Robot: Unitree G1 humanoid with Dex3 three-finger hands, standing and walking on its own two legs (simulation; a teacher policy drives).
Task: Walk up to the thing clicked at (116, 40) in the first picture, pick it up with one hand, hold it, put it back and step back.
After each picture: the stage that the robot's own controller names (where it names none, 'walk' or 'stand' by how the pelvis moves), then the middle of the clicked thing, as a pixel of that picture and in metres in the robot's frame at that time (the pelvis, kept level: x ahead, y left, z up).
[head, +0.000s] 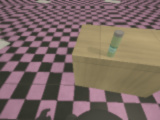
stand; (114, 45) +0.64 -0.18 +0.06
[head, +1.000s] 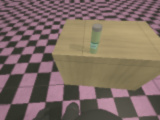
walk; (95, 40) +0.61 +0.00 +0.09
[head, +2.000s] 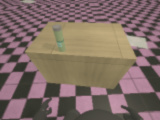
walk; (59, 39) +0.63 +0.33 +0.07
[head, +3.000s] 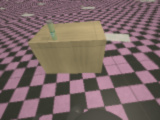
walk; (52, 31) +0.98 +0.53 +0.08
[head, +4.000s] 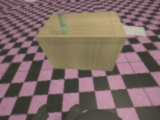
walk; (63, 24) +0.92 +0.34 +0.07
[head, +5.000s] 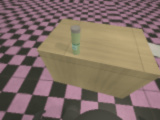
walk; (75, 41) +0.58 +0.18 +0.08
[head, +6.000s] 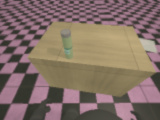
stand; (67, 45) +0.54 +0.20 +0.08
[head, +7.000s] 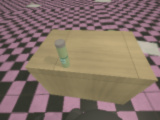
walk; (63, 55) +0.46 +0.25 +0.07
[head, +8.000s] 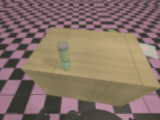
stand; (65, 58) +0.43 +0.20 +0.06
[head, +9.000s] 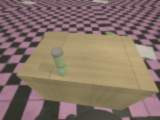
stand; (60, 63) +0.39 +0.23 +0.06
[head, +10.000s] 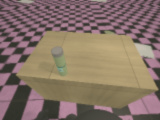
stand; (60, 63) +0.39 +0.23 +0.05
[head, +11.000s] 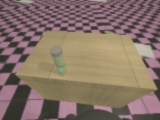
stand; (60, 62) +0.39 +0.23 +0.05
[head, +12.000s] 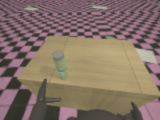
rise first; (61, 67) +0.36 +0.23 +0.06
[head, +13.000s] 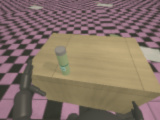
go down; (63, 62) +0.40 +0.22 +0.07
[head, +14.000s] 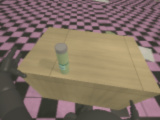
go down; (63, 60) +0.39 +0.21 +0.08
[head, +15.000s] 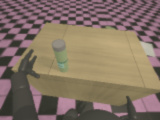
close in; (61, 58) +0.40 +0.20 +0.09
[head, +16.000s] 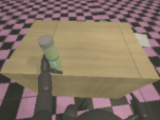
close; (52, 55) +0.40 +0.23 +0.12
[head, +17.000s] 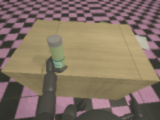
close; (58, 56) +0.39 +0.20 +0.12
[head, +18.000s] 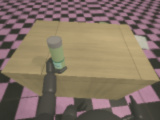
close; (58, 57) +0.38 +0.20 +0.12
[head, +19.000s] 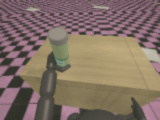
lift; (61, 53) +0.31 +0.17 +0.25
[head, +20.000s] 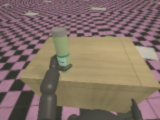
lift; (63, 52) +0.34 +0.17 +0.24
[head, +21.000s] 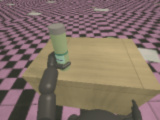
hold; (61, 50) +0.33 +0.18 +0.26
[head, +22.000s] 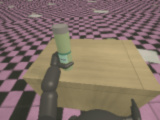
hold; (64, 50) +0.34 +0.16 +0.26
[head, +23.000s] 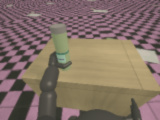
crouch; (62, 50) +0.34 +0.17 +0.26
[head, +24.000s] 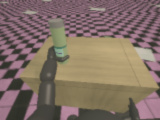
crouch; (60, 44) +0.39 +0.19 +0.26
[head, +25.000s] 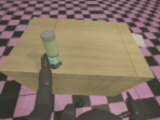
lower; (52, 52) +0.42 +0.23 +0.11
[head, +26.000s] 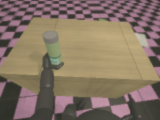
lower; (54, 53) +0.41 +0.22 +0.12
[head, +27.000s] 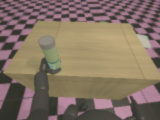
lower; (52, 58) +0.37 +0.23 +0.13
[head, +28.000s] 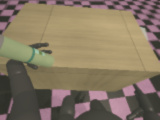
lower; (27, 54) +0.35 +0.29 +0.18
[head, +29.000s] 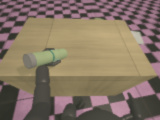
rest; (49, 56) +0.40 +0.24 +0.11
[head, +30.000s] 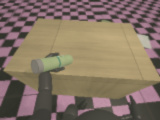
open; (55, 62) +0.36 +0.22 +0.09
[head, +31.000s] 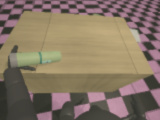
sink last; (38, 57) +0.39 +0.29 +0.08
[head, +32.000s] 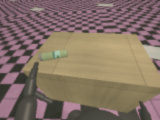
sink last; (54, 55) +0.53 +0.38 +0.01
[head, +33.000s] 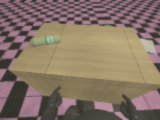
stand; (46, 40) +0.64 +0.43 +0.02
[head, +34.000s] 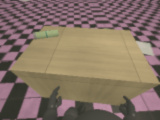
stand; (46, 34) +0.79 +0.48 +0.02
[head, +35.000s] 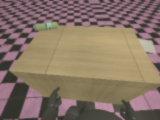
stand; (46, 26) +0.91 +0.53 +0.02
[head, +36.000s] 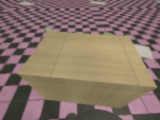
stand; (53, 33) +1.08 +0.57 -0.12
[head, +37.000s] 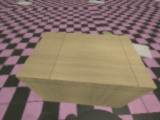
stand; (54, 44) +1.57 +0.86 -0.75
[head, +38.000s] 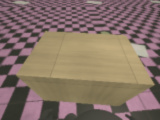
stand; (51, 44) +1.55 +0.91 -0.75
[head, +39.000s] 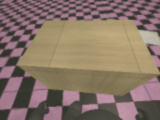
walk; (53, 35) +1.60 +0.94 -0.72
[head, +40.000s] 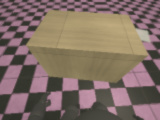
walk; (50, 28) +1.76 +0.96 -0.72
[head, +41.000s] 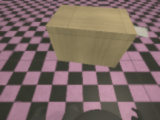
walk; (56, 24) +2.11 +1.02 -0.73
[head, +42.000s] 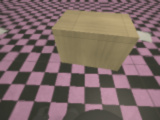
stand; (59, 28) +2.15 +0.97 -0.72
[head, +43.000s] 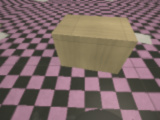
stand; (57, 32) +2.15 +0.93 -0.74
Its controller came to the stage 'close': yes
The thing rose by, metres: 0.19
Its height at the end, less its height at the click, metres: -0.80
